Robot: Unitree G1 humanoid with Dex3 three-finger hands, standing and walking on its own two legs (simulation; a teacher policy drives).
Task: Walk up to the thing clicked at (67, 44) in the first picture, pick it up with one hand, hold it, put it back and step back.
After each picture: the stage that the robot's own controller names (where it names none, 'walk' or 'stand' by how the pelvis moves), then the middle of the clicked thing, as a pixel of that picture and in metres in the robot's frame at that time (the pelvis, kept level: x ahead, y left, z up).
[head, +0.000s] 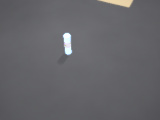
stand; (67, 44) +1.27 +0.19 -0.65
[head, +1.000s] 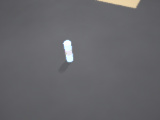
walk; (68, 51) +1.13 +0.25 -0.65
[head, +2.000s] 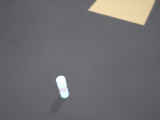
walk; (62, 87) +0.69 +0.24 -0.65
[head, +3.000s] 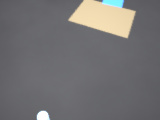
stand; out of the picture +0.39 +0.25 -0.63
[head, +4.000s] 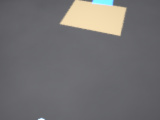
stand; out of the picture +0.36 +0.29 -0.65
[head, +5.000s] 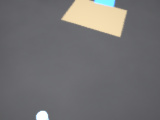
walk; out of the picture +0.40 +0.21 -0.64
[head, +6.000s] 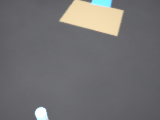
walk; (42, 119) +0.44 +0.25 -0.64
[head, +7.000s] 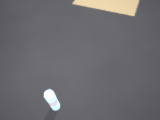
stand; (52, 100) +0.48 +0.29 -0.61
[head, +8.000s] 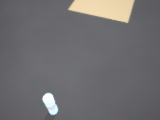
stand; (50, 104) +0.49 +0.26 -0.63
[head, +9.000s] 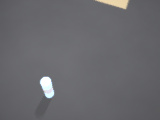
walk; (47, 88) +0.54 +0.22 -0.63
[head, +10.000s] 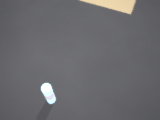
stand; (49, 94) +0.51 +0.27 -0.63
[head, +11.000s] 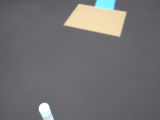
stand; (46, 114) +0.51 +0.28 -0.66
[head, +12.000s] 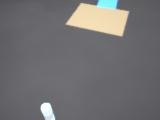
stand; (48, 114) +0.51 +0.28 -0.66
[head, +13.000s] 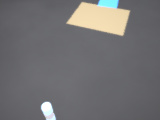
stand; (49, 113) +0.51 +0.27 -0.66
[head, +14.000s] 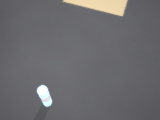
go down; (45, 96) +0.52 +0.27 -0.63
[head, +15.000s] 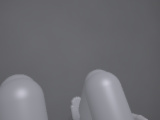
go down; out of the picture +0.55 +0.38 -0.23
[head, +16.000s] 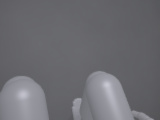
approach; out of the picture +0.53 +0.39 -0.24
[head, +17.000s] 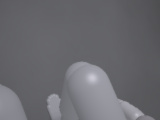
close in; out of the picture +0.50 +0.43 -0.17
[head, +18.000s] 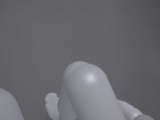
lift; out of the picture +0.49 +0.42 -0.17
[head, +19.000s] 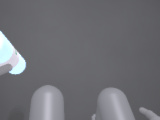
lift; (5, 56) +0.38 +0.27 -0.04
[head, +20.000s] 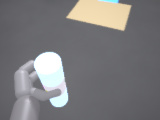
hold; (54, 84) +0.33 +0.11 +0.05
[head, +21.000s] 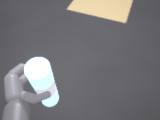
hold; (45, 86) +0.33 +0.15 +0.01
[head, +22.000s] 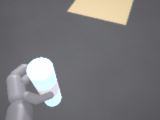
hold; (47, 86) +0.33 +0.14 +0.02
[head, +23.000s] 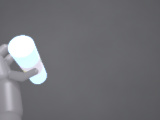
crouch; (31, 64) +0.41 +0.18 -0.04
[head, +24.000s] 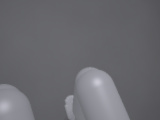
lower; out of the picture +0.52 +0.34 -0.08
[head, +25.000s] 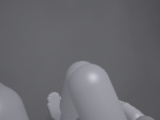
lower; out of the picture +0.45 +0.39 -0.18
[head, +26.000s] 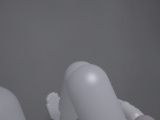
lower; out of the picture +0.45 +0.38 -0.18
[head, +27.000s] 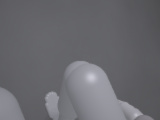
lower; out of the picture +0.46 +0.38 -0.18
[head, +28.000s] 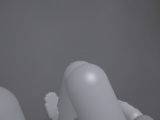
lower; out of the picture +0.46 +0.38 -0.18
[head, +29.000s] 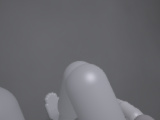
open; out of the picture +0.47 +0.39 -0.18
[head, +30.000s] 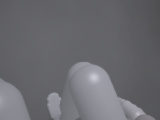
rise; out of the picture +0.47 +0.38 -0.18
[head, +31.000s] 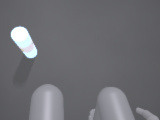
walk; (26, 44) +0.53 +0.29 -0.35
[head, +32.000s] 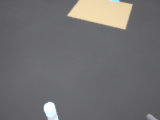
stand; (51, 114) +0.47 +0.22 -0.60
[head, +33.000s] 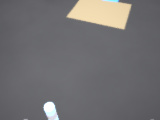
stand; (51, 114) +0.48 +0.23 -0.60
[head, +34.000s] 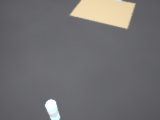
stand; (53, 111) +0.48 +0.23 -0.61
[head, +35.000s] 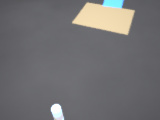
stand; (58, 115) +0.50 +0.22 -0.66
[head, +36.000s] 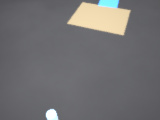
stand; out of the picture +0.46 +0.24 -0.66
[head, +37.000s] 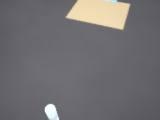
walk; (52, 115) +0.46 +0.24 -0.66
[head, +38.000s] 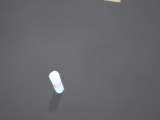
walk; (57, 82) +0.63 +0.25 -0.63
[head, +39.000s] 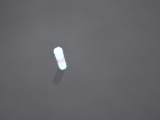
walk; (60, 59) +0.90 +0.28 -0.64
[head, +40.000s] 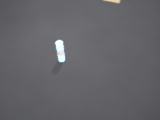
stand; (60, 51) +1.09 +0.25 -0.64
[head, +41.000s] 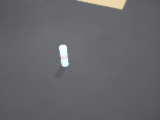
stand; (64, 56) +1.09 +0.22 -0.66
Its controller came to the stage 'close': yes
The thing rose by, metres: 0.67
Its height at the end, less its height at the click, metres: +0.00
